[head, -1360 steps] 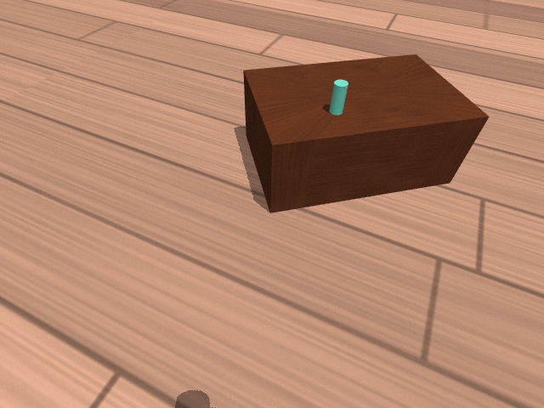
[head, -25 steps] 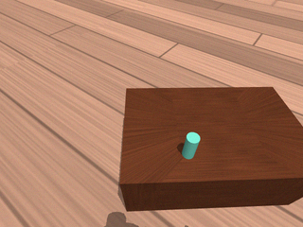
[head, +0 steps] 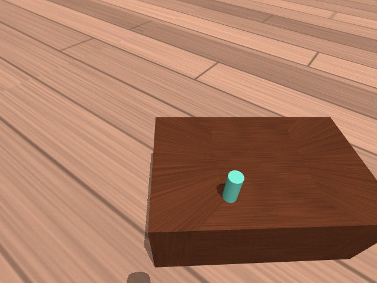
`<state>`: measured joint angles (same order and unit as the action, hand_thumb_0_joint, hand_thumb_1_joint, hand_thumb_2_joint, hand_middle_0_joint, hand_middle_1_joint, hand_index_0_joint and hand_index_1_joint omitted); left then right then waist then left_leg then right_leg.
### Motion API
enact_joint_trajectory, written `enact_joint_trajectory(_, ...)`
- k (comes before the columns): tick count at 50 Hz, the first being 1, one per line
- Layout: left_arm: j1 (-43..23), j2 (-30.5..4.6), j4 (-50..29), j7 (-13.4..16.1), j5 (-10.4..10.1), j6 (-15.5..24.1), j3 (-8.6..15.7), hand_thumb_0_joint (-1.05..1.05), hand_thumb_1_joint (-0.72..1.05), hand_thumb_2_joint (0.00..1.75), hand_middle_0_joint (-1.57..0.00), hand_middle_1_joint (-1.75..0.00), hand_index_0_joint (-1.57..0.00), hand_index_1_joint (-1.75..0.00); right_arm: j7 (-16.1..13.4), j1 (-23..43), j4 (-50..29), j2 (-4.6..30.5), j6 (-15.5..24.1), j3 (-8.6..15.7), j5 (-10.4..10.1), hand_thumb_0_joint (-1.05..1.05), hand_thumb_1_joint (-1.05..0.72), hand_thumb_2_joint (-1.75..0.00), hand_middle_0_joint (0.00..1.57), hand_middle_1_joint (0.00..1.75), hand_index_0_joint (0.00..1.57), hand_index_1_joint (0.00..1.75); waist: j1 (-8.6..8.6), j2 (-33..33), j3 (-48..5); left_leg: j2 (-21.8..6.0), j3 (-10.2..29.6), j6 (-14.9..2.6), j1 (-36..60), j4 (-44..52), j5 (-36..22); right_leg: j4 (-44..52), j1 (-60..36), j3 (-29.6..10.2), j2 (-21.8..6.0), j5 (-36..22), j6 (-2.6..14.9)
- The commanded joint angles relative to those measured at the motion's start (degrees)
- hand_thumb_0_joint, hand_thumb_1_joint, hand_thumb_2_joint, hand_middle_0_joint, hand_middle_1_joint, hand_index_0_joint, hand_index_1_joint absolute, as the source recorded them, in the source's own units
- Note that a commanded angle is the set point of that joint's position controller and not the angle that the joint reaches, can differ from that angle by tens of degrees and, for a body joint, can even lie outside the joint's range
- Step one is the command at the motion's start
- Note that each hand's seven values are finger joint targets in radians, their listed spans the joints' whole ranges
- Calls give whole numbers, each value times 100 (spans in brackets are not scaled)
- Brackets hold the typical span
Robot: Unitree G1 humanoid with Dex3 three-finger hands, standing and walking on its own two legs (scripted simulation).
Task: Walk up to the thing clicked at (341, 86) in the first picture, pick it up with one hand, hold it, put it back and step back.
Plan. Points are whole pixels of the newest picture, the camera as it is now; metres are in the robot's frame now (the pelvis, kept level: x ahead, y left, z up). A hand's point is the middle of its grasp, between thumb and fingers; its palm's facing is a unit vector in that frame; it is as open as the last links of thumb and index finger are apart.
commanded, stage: stand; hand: right
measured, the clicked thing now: (232, 187) +0.54 -0.19 -0.29
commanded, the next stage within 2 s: step back in 1.54 s
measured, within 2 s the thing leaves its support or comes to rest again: neither
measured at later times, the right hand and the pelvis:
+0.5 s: hand out of the picture +0.07 -0.25 -0.15, palm faces -0.03 +0.94 -0.34, open 7.4 cm; pelvis +0.01 +0.00 +0.00, yaw +0 degrees
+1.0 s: hand out of the picture +0.08 -0.25 -0.15, palm faces -0.02 +0.94 -0.35, open 7.4 cm; pelvis +0.01 +0.00 +0.00, yaw +0 degrees
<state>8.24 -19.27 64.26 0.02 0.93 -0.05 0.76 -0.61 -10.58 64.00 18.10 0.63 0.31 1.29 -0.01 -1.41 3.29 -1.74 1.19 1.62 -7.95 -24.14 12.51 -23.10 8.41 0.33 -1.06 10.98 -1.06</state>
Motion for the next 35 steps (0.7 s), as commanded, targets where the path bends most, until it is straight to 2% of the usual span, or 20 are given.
enact_joint_trajectory(1,-265,-1039,-241,90,11,139,192,0,90,90,-20,-30,-20,-30,-94,279,-266,1163,106,207,-13,0,-90,-90,20,30,20,30,-43,225,-139,-460,485,-255,-211,687,-270,542,-166,-552,-500,-30,210)
enact_joint_trajectory(4,-269,-1059,-177,88,7,137,178,0,90,90,-20,-30,-20,-30,-89,262,-179,1210,81,206,-11,0,-90,-90,20,30,20,30,-36,202,-27,-433,473,-252,-248,744,-67,603,-111,-523,-467,99,184)
enact_joint_trajectory(7,-267,-1081,-153,94,4,156,171,0,90,90,-20,-30,-20,-30,-84,346,-176,1228,81,211,-23,0,-90,-90,20,30,20,30,-44,126,-195,-467,449,-267,-67,710,-408,650,-189,-545,-527,-163,186)
enact_joint_trajectory(9,-304,-1086,-137,86,-8,159,165,0,90,90,-20,-30,-20,-30,-77,297,-143,1218,83,192,-22,0,-90,-90,20,30,20,30,-5,165,-150,-452,420,-256,-104,748,-346,667,-185,-565,-526,-147,179)
enact_joint_trajectory(13,-314,-1096,-103,100,-2,149,154,0,90,90,-20,-30,-20,-30,-70,399,-119,1242,57,196,-30,0,-90,-90,20,30,20,30,-36,104,-101,-477,452,-264,-118,786,-275,680,-159,-529,-537,-7,176)
enact_joint_trajectory(17,-306,-1112,-97,96,-12,175,153,0,90,90,-20,-30,-20,-30,-61,442,-107,1252,63,192,-34,0,-90,-90,20,30,20,30,-28,153,-259,-486,426,-270,-25,748,-636,680,-286,-514,-562,-450,156)
enact_joint_trajectory(23,-319,-1142,-80,96,-18,168,156,0,90,90,-20,-30,-20,-30,-56,472,-89,1258,71,181,-48,0,-90,-90,20,30,20,30,-12,146,-269,-491,433,-243,31,808,-778,669,-299,-470,-564,-519,145)
enact_joint_trajectory(25,-320,-1152,-94,90,-16,178,167,0,90,90,-20,-30,-20,-30,-63,493,-95,1299,76,187,-37,0,-90,-90,20,30,20,30,-12,198,-395,-514,395,-262,124,759,-936,638,-364,-498,-610,-796,147)
enact_joint_trajectory(30,-344,-1121,-104,82,-23,153,162,0,90,90,-20,-30,-20,-30,-65,528,-90,1300,81,175,-41,0,-90,-90,20,30,20,30,-19,220,-342,-510,393,-235,36,829,-981,616,-401,-446,-593,-789,142)
enact_joint_trajectory(34,-358,-1158,-91,75,-19,149,178,0,90,90,-20,-30,-20,-30,-66,521,-81,1333,83,181,-46,0,-90,-90,20,30,20,30,-18,163,-287,-527,414,-242,55,856,-762,648,-363,-455,-603,-590,146)
enact_joint_trajectory(35,-375,-1154,-106,75,-17,156,175,0,90,90,-20,-30,-20,-30,-59,562,-95,1332,86,182,-47,0,-90,-90,20,30,20,30,-28,151,-327,-537,422,-233,95,852,-909,630,-370,-441,-600,-649,154)
